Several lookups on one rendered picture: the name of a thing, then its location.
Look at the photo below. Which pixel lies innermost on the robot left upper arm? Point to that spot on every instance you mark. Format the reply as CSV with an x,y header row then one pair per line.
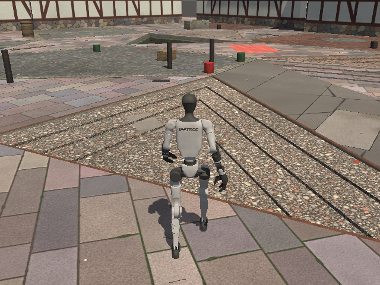
x,y
168,134

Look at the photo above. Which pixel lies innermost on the right robot foot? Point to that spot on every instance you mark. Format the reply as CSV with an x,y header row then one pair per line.
x,y
203,224

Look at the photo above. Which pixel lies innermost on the robot left hand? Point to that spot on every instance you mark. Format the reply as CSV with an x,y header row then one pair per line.
x,y
169,160

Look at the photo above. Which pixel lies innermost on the robot right shin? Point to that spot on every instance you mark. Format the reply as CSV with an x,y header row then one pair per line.
x,y
204,206

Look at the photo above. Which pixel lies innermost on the robot left forearm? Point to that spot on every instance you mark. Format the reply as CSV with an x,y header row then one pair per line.
x,y
165,153

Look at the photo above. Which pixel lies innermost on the robot right upper arm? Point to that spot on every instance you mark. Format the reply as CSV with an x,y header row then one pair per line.
x,y
206,124

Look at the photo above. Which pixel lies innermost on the robot right hand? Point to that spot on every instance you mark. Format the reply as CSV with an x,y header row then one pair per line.
x,y
224,181

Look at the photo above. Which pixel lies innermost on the robot right forearm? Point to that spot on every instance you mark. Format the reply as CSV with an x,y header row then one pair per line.
x,y
218,162

